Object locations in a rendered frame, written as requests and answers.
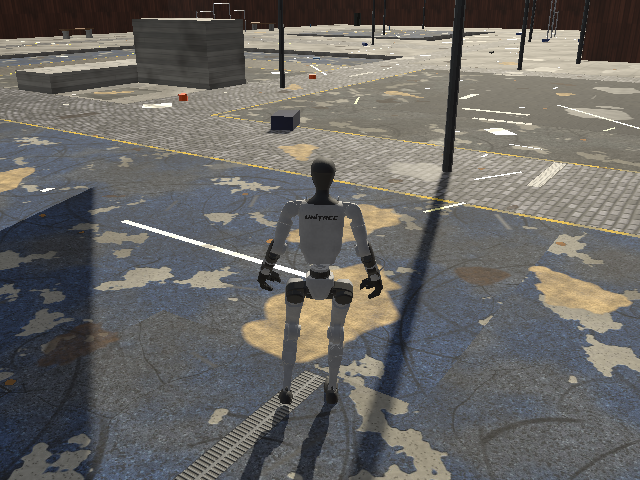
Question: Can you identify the robot left upper arm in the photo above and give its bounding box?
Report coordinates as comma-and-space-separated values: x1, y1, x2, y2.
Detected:
270, 200, 302, 255

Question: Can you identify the robot right upper arm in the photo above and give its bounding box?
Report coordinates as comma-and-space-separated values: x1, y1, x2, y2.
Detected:
343, 202, 371, 257

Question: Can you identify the robot left forearm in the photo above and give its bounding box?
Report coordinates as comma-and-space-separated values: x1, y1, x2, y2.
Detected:
260, 239, 280, 275

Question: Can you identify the left robot hand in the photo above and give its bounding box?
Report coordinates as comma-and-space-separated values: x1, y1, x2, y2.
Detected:
257, 271, 281, 291

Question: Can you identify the robot left foot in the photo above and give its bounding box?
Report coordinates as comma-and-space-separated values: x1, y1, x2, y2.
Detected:
278, 387, 293, 404

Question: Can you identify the right robot hand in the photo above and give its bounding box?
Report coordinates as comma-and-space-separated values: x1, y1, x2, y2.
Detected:
360, 276, 383, 299

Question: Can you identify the robot left thigh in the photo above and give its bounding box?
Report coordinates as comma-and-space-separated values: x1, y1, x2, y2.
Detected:
285, 278, 306, 340

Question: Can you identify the robot right forearm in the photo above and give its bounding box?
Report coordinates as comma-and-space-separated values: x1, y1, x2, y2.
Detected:
361, 242, 381, 281

